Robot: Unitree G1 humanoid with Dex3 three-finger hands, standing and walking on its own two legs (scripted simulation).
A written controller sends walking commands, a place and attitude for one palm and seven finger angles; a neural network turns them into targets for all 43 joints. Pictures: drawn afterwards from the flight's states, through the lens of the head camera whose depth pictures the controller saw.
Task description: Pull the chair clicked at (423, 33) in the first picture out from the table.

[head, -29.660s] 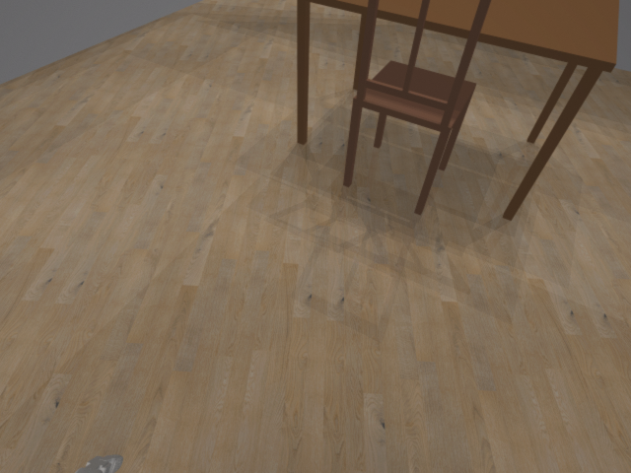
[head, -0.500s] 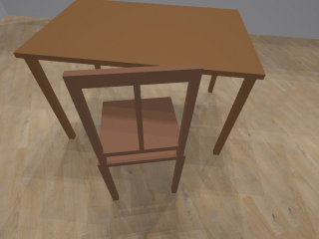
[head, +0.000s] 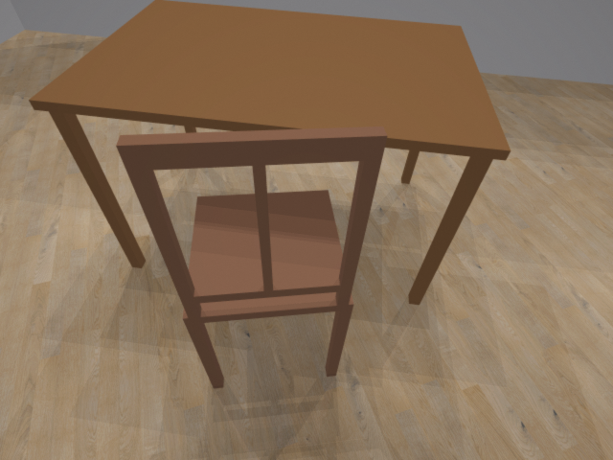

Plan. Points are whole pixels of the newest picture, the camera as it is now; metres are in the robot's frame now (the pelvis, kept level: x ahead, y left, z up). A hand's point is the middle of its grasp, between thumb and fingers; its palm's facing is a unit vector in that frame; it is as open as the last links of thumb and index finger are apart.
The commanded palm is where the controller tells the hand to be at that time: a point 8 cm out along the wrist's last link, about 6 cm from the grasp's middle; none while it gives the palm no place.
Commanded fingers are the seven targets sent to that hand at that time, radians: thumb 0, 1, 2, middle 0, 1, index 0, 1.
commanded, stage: shuffle to correct the standing spot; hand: left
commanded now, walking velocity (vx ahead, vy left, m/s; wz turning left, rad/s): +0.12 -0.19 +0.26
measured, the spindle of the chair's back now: (264, 235) +0.50 +0.11 -0.05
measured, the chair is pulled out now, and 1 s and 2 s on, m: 0.19 0.19 0.19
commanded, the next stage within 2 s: come to a stop and stand still in 0.66 s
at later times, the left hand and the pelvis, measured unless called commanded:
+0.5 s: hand out of the picture +0.03 +0.09 -0.19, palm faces +0.21 -0.96 -0.17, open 7.4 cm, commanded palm none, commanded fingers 0.00 0.90 0.90 -0.20 -0.30 -0.20 -0.30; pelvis +0.06 -0.07 -0.02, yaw +9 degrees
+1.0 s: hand out of the picture +0.07 +0.01 -0.18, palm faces +0.21 -0.96 -0.17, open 7.3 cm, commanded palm none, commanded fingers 0.00 0.90 0.90 -0.20 -0.30 -0.20 -0.30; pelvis +0.09 -0.15 -0.01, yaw +9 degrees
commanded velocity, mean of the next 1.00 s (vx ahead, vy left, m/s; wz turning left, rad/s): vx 0.05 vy -0.10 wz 0.09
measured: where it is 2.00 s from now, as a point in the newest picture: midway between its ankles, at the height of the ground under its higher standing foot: outside the picture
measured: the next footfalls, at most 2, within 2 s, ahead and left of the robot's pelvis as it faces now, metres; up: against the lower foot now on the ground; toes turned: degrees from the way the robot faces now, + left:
left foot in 0.84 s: +0.13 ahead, -0.05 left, +0.00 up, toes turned +13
right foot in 1.06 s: +0.14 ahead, -0.30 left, +0.00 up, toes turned +9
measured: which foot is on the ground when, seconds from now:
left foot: down 0.00-0.50, up 0.52-0.82, down 0.84-1.00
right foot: down 0.00-0.84, up 0.86-1.00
